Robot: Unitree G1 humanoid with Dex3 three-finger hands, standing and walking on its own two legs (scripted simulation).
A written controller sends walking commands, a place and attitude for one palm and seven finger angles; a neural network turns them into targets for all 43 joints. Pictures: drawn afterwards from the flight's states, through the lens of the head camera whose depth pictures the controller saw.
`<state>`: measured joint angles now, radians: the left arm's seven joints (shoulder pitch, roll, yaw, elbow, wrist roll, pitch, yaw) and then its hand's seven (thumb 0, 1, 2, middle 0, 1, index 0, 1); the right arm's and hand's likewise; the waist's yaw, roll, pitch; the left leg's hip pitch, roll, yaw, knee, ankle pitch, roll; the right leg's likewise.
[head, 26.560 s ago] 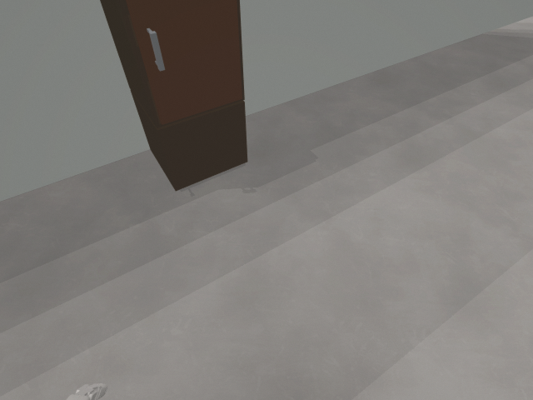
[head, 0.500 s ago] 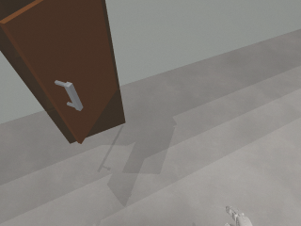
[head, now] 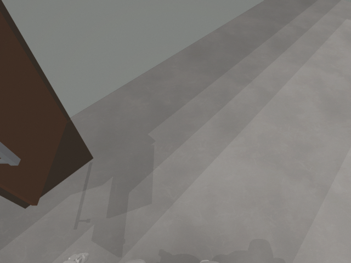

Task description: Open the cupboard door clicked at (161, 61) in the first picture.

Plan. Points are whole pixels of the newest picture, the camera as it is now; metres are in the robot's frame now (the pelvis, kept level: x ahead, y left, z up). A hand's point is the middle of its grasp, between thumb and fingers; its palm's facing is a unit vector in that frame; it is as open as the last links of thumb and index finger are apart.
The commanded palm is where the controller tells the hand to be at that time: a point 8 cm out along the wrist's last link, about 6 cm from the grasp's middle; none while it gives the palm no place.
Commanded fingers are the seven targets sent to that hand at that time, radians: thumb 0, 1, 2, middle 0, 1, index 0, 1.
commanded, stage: walk to a spot facing it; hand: left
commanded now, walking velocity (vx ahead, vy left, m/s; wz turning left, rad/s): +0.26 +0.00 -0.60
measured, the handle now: out of the picture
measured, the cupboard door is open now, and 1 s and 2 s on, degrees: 44 44 44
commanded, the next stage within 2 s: turn to face it in 1.66 s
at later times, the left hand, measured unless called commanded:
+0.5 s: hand (134, 227) +0.22 +0.12 -0.15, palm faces -0.30 -0.93 -0.21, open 7.4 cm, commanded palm none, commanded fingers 0.00 0.90 0.90 -0.20 -0.30 -0.20 -0.30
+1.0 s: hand (201, 143) +0.50 -0.07 -0.15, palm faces -0.56 -0.80 -0.22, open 7.4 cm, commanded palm none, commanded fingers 0.00 0.90 0.90 -0.20 -0.30 -0.20 -0.30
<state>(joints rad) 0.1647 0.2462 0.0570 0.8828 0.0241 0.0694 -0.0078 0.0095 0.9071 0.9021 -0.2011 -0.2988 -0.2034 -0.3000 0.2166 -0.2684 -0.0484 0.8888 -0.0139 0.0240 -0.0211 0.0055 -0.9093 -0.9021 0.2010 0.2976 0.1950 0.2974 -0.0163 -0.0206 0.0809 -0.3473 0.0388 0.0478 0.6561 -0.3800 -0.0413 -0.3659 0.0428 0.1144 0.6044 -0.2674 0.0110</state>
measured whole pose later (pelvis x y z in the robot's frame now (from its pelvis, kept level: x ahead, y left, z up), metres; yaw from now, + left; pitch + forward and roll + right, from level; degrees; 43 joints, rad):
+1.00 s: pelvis +0.27 -0.15 -0.01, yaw -33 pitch +1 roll +1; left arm 0.07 0.22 0.06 0.92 0.03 -0.04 -0.04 0.01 0.91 0.90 -0.20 -0.30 -0.20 -0.30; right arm 0.44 -0.18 -0.03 1.08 -0.03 -0.02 0.00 0.00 -0.91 -0.90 0.20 0.30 0.20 0.30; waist -0.04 0.00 0.08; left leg -0.18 0.16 0.18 0.83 -0.51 -0.06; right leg -0.43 -0.04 -0.12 0.65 -0.22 -0.07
